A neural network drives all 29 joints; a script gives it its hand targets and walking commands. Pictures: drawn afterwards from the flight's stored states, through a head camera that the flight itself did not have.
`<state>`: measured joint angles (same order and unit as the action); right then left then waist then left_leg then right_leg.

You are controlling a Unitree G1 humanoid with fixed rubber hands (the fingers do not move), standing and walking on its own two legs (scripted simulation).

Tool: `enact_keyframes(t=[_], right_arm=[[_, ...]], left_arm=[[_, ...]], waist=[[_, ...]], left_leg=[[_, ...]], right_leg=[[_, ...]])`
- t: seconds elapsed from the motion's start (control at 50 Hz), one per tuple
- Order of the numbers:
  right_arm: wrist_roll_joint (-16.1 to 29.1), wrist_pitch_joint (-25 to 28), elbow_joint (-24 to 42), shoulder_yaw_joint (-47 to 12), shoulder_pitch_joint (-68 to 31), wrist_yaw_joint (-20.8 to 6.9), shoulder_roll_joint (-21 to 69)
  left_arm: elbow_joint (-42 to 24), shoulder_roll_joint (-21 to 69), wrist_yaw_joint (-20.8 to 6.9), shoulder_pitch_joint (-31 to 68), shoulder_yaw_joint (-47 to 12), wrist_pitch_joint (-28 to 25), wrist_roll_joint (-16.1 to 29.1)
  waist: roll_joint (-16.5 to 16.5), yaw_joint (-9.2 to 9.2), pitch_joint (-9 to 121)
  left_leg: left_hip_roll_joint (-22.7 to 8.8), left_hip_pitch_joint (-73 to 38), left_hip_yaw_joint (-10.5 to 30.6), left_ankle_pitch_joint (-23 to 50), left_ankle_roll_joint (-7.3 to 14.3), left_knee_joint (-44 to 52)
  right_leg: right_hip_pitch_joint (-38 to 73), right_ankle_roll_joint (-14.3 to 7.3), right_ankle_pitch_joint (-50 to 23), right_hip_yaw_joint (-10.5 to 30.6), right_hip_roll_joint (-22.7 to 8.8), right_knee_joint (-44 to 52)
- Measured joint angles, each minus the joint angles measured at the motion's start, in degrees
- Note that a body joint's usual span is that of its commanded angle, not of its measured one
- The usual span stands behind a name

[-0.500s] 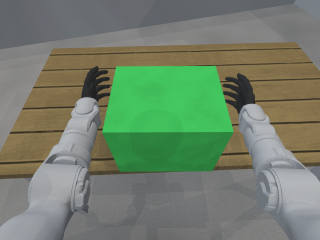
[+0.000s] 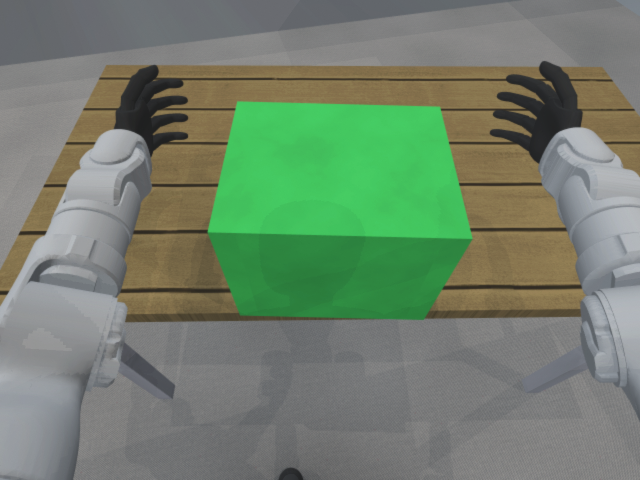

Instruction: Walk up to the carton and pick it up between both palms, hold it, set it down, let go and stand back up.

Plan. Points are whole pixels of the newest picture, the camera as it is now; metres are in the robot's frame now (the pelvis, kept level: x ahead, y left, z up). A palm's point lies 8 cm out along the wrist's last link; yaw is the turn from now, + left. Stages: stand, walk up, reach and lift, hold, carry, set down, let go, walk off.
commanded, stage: set down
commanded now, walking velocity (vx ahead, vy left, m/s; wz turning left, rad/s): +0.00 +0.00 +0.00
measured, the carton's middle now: (335, 216) +0.46 +0.01 +0.03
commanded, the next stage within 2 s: none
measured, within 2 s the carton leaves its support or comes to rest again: neither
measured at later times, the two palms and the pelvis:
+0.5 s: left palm (129, 132) +0.46 +0.24 +0.18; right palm (584, 157) +0.44 -0.26 +0.17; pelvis +0.01 +0.00 +0.01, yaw +0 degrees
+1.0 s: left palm (140, 208) +0.41 +0.24 +0.11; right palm (551, 222) +0.40 -0.24 +0.10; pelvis +0.01 -0.01 +0.01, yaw +0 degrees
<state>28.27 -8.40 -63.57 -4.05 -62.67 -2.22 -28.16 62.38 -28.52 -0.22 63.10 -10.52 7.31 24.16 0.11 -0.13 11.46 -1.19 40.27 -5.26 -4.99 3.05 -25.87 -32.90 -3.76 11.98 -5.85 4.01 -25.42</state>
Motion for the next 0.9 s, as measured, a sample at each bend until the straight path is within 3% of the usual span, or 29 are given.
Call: enact_keyframes(t=[0.2, 0.38, 0.58, 0.82, 0.9], right_arm=[[-6.3, -3.5, 4.8, 7.5, 1.2, 3.6, 3.6], [-4.5, -4.4, 5.7, 5.8, 6.0, 3.1, 1.1], [-3.0, -3.2, 9.2, 3.5, 10.9, 2.0, 1.2], [-4.9, 0.2, 15.9, 3.6, 19.8, 4.6, 5.4], [-5.1, 1.3, 20.5, 4.1, 25.0, 5.1, 6.6]], left_arm=[[-8.0, 1.5, 1.7, -0.1, 5.2, 7.4, -3.5], [-10.9, 1.7, 0.3, -4.3, 8.6, 10.6, -7.4], [-10.6, 1.7, 0.1, -9.0, 8.0, 7.8, -5.5], [-17.2, 4.0, -1.8, -17.7, 11.8, 5.5, -8.6], [-22.7, 4.5, -1.9, -23.3, 13.0, 5.0, -9.4]], waist=[[-0.4, -0.42, 0.0], [-0.2, -1.07, -1.6], [-0.9, -0.68, -2.8], [0.0, -0.38, -5.5], [0.6, -0.44, -5.8]], left_leg=[[-0.3, 1.4, 0.6, 0.6, -0.1, 0.2], [0.4, -6.8, -0.1, 0.1, 0.1, 2.7], [0.7, -10.0, -0.7, -0.3, 0.2, 3.0], [0.4, -12.6, -0.4, 0.5, -0.4, 4.5], [0.3, -13.1, -0.2, 0.5, -0.8, 4.8]], right_leg=[[-0.7, 0.0, -1.1, -0.6, 0.4, 1.5], [7.4, 0.3, -0.9, 0.4, 0.0, 4.0], [9.9, 0.3, 0.0, 1.0, -0.4, 3.1], [12.5, -0.1, -0.7, 0.8, 0.1, 4.7], [13.2, -0.4, -0.8, 0.7, 0.3, 5.3]])
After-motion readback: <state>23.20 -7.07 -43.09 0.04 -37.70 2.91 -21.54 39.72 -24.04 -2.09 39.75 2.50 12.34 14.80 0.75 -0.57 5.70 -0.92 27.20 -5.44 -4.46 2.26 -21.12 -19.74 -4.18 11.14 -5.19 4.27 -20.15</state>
